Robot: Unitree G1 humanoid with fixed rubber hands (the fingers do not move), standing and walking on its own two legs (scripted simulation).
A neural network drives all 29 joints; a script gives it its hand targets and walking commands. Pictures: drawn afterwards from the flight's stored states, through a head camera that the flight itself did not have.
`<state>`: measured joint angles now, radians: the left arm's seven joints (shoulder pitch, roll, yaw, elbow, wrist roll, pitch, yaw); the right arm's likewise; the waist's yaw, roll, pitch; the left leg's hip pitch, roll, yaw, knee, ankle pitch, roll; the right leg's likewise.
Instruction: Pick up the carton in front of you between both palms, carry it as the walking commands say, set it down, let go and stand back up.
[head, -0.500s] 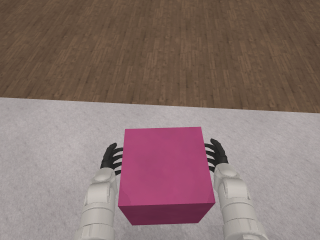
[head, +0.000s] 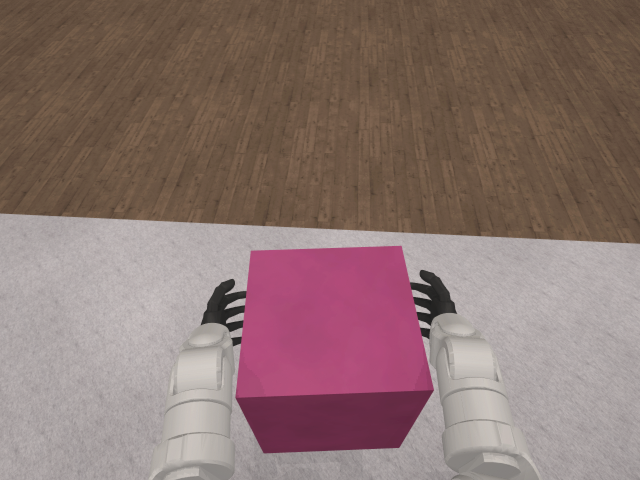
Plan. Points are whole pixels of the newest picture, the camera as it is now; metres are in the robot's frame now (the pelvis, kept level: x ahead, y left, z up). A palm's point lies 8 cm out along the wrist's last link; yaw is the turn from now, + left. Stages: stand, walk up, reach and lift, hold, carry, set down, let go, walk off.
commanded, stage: reach and lift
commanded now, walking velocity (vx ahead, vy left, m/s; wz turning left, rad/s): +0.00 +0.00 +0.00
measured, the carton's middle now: (329, 354) +0.30 +0.00 -0.05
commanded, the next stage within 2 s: hold in 0.64 s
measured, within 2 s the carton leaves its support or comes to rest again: neither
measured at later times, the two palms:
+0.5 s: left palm (216, 326) +0.30 +0.15 +0.04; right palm (443, 315) +0.31 -0.15 +0.04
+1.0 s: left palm (212, 325) +0.29 +0.15 +0.05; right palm (449, 316) +0.30 -0.15 +0.06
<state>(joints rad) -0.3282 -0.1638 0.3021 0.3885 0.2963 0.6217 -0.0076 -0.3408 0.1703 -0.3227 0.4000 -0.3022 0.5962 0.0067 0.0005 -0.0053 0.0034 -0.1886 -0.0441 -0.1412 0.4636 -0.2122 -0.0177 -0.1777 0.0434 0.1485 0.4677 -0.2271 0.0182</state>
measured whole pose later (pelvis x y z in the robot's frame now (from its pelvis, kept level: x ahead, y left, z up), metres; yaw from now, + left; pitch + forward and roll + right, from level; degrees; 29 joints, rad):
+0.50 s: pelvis +0.02 +0.00 +0.01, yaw +0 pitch -4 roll +0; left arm -0.25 -0.15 0.22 0.29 0.27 0.69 0.00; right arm -0.26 0.15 -0.24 0.30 -0.28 0.66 0.00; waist 0.00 0.00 -0.01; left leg -0.10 -0.04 -0.14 0.37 -0.20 -0.01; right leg -0.09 0.04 0.15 0.38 -0.21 0.01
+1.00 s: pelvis +0.01 +0.00 +0.01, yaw +0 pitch -7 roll +0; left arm -0.27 -0.15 0.23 0.25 0.28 0.77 -0.01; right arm -0.29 0.16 -0.25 0.26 -0.28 0.75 0.01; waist 0.00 -0.01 0.01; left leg -0.05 -0.04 -0.13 0.36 -0.18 -0.01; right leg -0.04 0.03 0.14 0.37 -0.20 0.01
